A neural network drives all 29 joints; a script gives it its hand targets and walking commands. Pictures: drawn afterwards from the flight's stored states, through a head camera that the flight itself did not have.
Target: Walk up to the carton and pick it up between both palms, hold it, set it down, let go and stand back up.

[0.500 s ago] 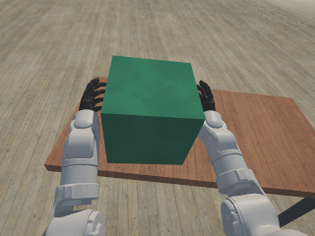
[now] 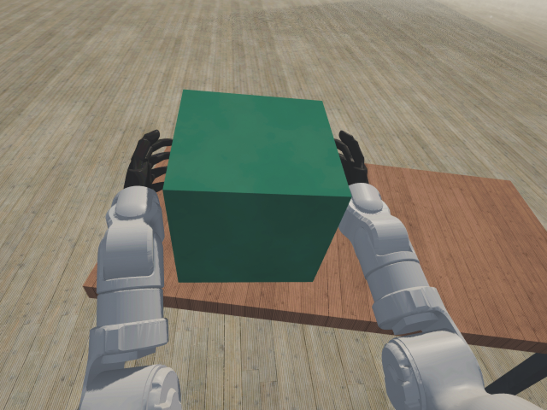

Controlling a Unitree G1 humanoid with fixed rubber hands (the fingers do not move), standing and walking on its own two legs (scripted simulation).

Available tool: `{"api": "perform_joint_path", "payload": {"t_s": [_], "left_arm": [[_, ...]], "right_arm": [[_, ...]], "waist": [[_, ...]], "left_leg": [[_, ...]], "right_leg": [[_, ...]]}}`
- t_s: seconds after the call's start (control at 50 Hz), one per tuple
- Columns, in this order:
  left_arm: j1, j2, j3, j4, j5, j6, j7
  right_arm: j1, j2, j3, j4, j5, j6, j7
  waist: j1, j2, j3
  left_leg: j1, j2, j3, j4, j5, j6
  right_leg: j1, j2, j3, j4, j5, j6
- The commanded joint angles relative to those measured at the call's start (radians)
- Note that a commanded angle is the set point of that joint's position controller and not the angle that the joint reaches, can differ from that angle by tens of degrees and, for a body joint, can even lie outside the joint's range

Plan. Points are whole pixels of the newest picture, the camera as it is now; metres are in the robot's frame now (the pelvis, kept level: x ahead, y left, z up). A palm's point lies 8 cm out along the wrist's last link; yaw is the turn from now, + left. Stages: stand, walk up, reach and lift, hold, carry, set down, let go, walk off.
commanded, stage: hold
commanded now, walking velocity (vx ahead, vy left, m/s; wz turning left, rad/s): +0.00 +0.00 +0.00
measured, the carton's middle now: (251, 190) +0.37 +0.01 +0.15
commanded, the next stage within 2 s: none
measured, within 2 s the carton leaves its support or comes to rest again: neither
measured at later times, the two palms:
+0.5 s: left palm (149, 185) +0.35 +0.15 +0.18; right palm (358, 186) +0.36 -0.14 +0.17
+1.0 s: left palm (147, 186) +0.35 +0.15 +0.18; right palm (355, 187) +0.36 -0.14 +0.17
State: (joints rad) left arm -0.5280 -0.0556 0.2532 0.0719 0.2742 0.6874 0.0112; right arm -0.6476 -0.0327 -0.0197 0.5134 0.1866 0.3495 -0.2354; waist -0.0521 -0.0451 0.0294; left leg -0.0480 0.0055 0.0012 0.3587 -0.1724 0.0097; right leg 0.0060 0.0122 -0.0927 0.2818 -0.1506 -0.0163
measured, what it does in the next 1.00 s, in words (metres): stands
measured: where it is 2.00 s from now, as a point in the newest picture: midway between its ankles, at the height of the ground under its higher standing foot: outside the picture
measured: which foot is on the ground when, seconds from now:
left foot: down 0.00-1.00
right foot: down 0.00-1.00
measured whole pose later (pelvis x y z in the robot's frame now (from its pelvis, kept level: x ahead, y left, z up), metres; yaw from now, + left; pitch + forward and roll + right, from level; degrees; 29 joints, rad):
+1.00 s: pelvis +0.00 +0.00 +0.00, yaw +0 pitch -8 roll -1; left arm -0.54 -0.06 0.25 0.07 0.29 0.69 0.00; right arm -0.64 -0.03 -0.03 0.49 0.18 0.34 -0.24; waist -0.07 -0.05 0.05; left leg -0.05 0.01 0.00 0.37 -0.18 0.01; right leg 0.01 0.01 -0.09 0.28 -0.15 -0.02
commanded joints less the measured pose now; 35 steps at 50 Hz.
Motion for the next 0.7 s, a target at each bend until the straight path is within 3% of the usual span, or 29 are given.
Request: {"api": "perform_joint_path", "payload": {"t_s": [0.0,0.1,0.34,0.68], "left_arm": [[-0.752,-0.555,-0.541,-0.099,-0.155,-0.052,-0.151],[-0.770,-0.559,-0.531,-0.078,-0.159,-0.063,-0.149],[-0.746,-0.548,-0.499,-0.073,-0.140,-0.068,-0.138],[-0.730,-0.548,-0.542,-0.121,-0.156,-0.067,-0.152]], "right_arm": [[-0.788,0.615,0.338,-0.334,0.042,-0.086,0.114],[-0.821,0.613,0.331,-0.328,0.033,-0.100,0.120],[-0.860,0.625,0.385,-0.345,0.061,-0.125,0.121],[-0.797,0.622,0.392,-0.377,0.066,-0.107,0.104]], "waist": [[-0.049,0.075,-0.394],[-0.050,0.081,-0.444],[0.006,0.065,-0.480],[-0.037,0.073,-0.457]], "left_leg": [[0.088,-0.031,-0.002,-0.047,0.168,-0.033],[0.112,-0.031,-0.007,-0.033,0.195,-0.036],[0.125,-0.037,-0.003,-0.014,0.267,-0.018],[0.127,-0.042,-0.010,-0.008,0.288,-0.039]], "right_leg": [[0.049,0.028,0.022,-0.030,0.093,0.053],[0.054,0.032,0.009,-0.020,0.117,0.054],[0.078,0.038,0.016,-0.011,0.164,0.059],[0.094,0.036,0.013,-0.007,0.223,0.065]]}}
